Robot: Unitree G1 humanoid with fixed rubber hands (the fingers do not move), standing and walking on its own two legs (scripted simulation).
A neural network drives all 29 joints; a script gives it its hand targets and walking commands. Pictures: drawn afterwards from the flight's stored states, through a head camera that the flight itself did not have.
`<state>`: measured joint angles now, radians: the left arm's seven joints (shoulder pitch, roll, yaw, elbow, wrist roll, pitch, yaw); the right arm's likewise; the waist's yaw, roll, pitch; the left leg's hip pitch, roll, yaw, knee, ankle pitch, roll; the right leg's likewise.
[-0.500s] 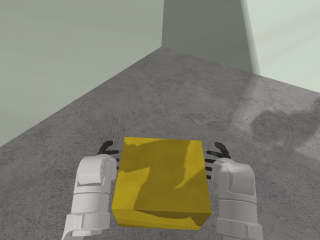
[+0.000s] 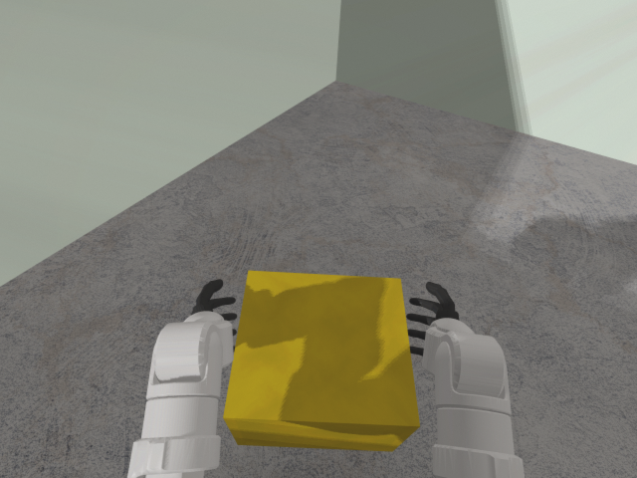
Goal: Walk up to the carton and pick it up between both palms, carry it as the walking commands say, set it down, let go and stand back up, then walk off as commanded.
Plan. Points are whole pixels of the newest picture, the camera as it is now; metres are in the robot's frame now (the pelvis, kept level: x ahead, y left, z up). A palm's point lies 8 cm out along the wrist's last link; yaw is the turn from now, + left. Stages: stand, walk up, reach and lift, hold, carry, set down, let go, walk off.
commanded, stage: carry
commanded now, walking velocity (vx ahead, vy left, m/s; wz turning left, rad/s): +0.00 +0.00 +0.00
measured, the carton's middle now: (320, 360) +0.30 +0.01 -0.03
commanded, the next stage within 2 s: none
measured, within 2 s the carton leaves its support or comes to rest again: neither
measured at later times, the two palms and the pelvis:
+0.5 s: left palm (186, 408) +0.19 +0.16 +0.04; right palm (456, 420) +0.20 -0.14 +0.06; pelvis -0.09 +0.01 -0.01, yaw +0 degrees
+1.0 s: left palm (149, 464) +0.14 +0.18 +0.03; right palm out of the picture +0.14 -0.11 +0.04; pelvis -0.14 +0.04 -0.02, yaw -1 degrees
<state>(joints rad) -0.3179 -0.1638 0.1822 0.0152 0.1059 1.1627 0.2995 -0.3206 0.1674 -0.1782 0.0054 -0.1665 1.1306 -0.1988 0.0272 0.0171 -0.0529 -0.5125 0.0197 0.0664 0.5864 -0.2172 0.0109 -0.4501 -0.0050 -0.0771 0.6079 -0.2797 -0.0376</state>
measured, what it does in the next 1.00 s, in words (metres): walks backwards: left foot, then right foot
